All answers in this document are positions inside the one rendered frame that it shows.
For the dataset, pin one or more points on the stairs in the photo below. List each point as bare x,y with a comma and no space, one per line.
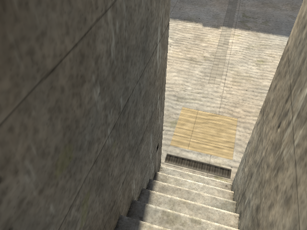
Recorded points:
179,200

